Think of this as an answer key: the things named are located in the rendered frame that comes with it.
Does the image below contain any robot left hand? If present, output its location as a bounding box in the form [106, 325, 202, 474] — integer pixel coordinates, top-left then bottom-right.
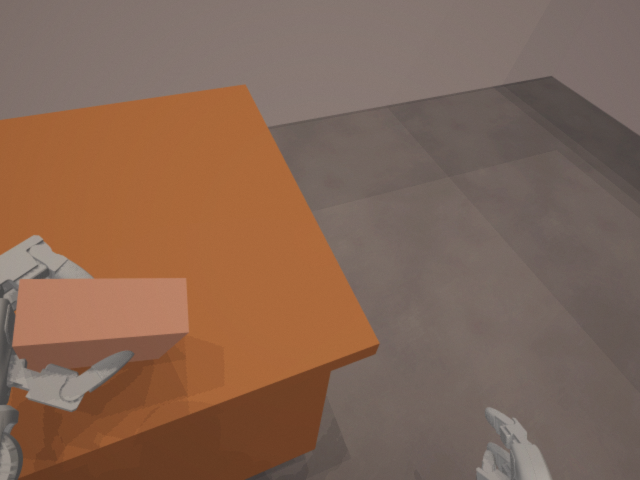
[0, 235, 134, 412]

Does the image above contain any left robot forearm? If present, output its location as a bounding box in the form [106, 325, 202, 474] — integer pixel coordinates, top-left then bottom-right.
[0, 405, 23, 480]

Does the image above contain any sponge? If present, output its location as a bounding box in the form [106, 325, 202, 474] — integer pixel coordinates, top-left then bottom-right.
[12, 278, 189, 372]

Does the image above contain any table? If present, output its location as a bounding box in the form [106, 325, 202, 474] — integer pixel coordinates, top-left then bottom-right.
[0, 85, 380, 480]

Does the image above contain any robot right hand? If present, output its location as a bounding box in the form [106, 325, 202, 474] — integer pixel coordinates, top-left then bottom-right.
[476, 407, 553, 480]

